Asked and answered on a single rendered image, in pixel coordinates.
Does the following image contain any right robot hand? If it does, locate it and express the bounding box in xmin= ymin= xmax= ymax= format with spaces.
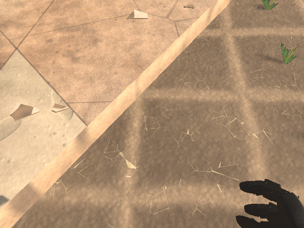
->
xmin=236 ymin=179 xmax=304 ymax=228

